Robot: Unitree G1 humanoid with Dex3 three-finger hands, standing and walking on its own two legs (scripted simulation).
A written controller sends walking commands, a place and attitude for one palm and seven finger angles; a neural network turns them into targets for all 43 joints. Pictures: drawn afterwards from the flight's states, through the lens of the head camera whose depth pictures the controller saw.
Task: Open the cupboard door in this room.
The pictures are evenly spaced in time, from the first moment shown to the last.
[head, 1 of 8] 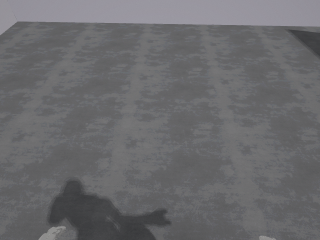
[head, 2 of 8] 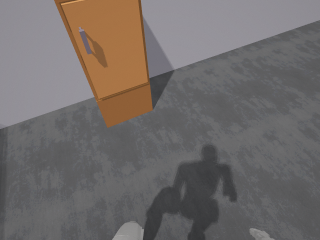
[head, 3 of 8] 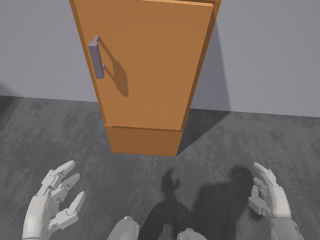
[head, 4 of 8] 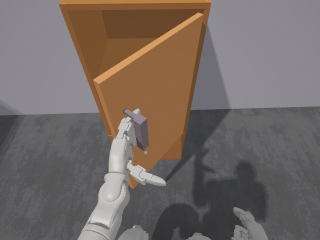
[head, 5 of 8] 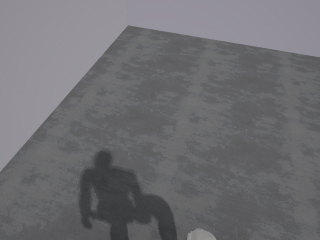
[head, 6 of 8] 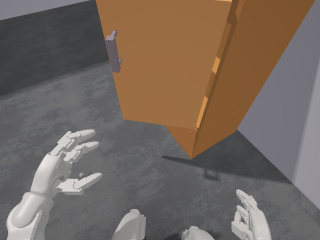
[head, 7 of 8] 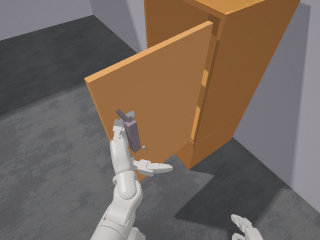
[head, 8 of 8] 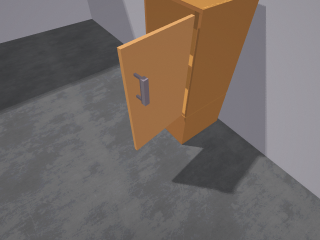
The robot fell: no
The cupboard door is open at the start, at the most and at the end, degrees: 0 98 98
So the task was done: yes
